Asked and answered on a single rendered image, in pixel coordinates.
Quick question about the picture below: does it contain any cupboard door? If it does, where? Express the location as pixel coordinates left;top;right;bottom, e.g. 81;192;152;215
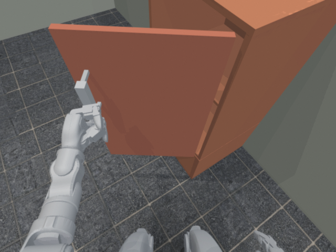
48;24;236;157

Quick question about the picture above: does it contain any handle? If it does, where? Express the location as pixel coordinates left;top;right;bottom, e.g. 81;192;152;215
74;70;102;108

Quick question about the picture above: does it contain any left robot forearm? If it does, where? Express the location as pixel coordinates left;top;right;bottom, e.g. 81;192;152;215
19;148;85;252

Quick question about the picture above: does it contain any right robot shin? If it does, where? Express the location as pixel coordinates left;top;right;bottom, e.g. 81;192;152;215
190;226;201;231

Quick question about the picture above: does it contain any robot right thigh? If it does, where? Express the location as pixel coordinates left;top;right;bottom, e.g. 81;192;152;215
184;229;222;252

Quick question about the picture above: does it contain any left robot hand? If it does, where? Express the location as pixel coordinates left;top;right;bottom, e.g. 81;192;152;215
61;103;108;153

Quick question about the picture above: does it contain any right robot hand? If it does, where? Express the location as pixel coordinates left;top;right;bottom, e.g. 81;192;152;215
254;230;284;252

